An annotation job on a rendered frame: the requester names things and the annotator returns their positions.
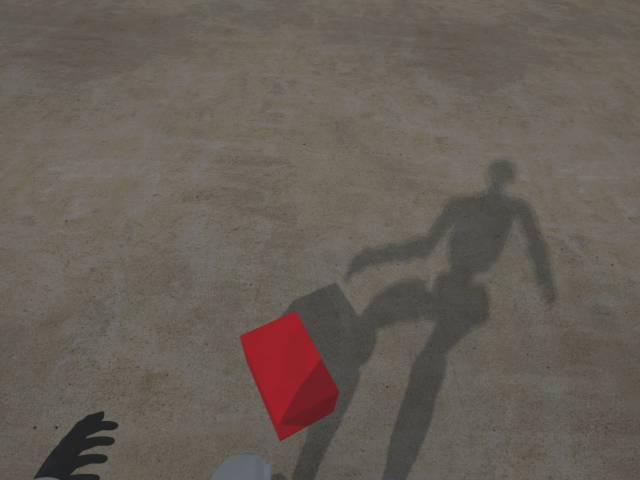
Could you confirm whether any carton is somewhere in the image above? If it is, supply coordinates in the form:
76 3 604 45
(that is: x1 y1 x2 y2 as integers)
240 311 339 441

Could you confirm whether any left robot hand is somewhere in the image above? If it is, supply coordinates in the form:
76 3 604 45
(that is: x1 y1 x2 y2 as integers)
33 411 118 480

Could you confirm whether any robot left thigh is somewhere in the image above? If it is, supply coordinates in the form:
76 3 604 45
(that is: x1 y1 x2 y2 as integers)
211 454 271 480

